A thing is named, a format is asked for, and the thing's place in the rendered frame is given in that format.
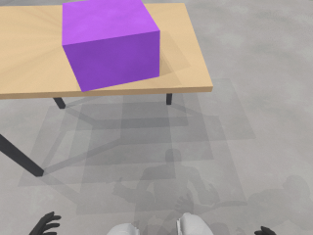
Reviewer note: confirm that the left robot hand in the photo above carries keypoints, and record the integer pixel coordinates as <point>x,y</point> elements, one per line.
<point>42,225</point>

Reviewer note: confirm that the carton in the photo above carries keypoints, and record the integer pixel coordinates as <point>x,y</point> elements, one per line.
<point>110,42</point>

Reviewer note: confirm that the robot right thigh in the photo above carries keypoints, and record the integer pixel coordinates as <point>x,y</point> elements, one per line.
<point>191,224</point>

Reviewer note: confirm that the table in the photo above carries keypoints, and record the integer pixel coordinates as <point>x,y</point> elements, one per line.
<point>33,62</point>

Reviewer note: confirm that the robot left thigh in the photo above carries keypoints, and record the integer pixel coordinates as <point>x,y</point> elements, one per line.
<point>124,229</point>

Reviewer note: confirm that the robot thigh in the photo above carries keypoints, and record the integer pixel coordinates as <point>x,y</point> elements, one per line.
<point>124,229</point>
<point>191,224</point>

